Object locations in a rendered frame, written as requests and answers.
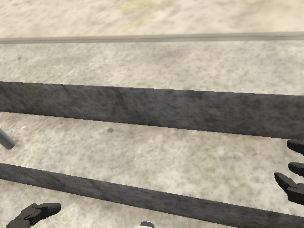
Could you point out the right robot hand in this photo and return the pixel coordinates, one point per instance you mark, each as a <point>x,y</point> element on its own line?
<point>294,191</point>

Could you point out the left robot hand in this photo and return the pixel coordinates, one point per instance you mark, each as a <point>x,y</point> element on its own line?
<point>34,213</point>

